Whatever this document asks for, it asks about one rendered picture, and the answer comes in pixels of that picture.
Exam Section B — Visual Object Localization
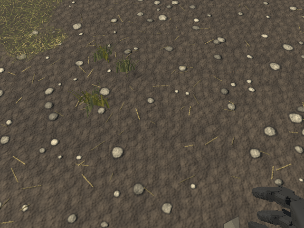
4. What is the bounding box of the robot right hand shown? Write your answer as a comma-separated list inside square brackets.
[248, 185, 304, 228]

